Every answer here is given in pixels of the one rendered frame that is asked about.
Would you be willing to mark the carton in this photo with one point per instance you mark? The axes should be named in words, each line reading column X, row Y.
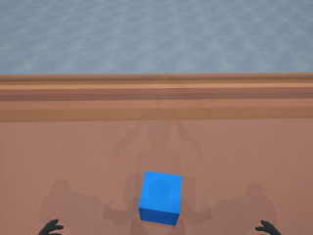
column 160, row 199

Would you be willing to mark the robot right hand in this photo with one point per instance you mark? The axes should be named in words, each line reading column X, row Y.
column 268, row 228

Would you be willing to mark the robot left hand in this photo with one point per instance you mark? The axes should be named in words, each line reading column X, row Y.
column 51, row 226

